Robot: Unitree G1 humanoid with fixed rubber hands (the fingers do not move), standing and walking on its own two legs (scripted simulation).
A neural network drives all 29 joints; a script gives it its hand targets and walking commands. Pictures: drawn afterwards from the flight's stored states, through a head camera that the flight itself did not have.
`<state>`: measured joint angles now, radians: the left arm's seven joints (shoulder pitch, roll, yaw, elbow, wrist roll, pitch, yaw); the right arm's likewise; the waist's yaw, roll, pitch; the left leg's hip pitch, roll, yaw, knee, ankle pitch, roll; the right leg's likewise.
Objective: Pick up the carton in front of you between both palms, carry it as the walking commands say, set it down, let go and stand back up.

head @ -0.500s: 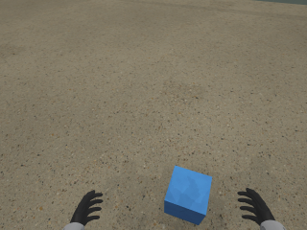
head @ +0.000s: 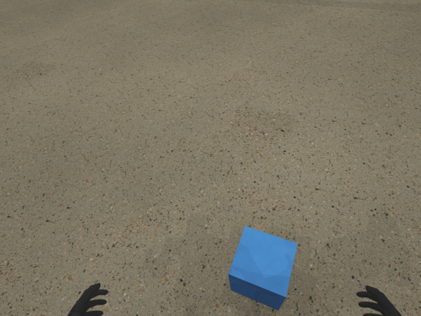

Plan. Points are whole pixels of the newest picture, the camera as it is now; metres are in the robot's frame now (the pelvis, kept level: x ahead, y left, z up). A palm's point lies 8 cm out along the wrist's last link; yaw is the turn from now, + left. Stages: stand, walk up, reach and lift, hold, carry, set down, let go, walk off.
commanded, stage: stand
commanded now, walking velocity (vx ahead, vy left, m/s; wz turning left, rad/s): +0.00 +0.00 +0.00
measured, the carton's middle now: (261, 268) +0.39 -0.10 -0.64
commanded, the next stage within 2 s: none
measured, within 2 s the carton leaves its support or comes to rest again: neither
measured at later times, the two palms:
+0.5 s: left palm out of the picture +0.11 +0.30 -0.08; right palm out of the picture +0.11 -0.29 -0.10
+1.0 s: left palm out of the picture +0.08 +0.31 -0.08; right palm out of the picture +0.08 -0.30 -0.10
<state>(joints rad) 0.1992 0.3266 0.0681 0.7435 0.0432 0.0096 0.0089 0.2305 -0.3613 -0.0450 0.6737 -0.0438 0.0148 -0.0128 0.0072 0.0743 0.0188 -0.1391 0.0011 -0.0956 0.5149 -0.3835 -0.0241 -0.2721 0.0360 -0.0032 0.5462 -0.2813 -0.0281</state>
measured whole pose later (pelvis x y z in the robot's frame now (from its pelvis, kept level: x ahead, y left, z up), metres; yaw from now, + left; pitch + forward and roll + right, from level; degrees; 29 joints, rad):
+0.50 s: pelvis +0.00 +0.00 +0.01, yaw +1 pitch -1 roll +0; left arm 0.13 0.33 0.05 0.90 0.03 0.00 0.01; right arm 0.20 -0.38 -0.01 0.82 -0.03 0.00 -0.04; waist 0.01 0.05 0.02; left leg -0.07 0.01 -0.11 0.43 -0.34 -0.03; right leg -0.19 0.03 -0.02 0.47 -0.25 -0.03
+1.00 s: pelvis -0.02 +0.00 +0.01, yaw +0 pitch -2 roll +0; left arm 0.11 0.36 0.04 1.01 0.02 0.00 0.00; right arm 0.18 -0.39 -0.01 0.93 -0.03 -0.02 -0.02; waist 0.01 0.04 0.03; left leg -0.05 0.00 -0.09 0.37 -0.28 -0.02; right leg -0.18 0.02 0.00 0.41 -0.19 -0.02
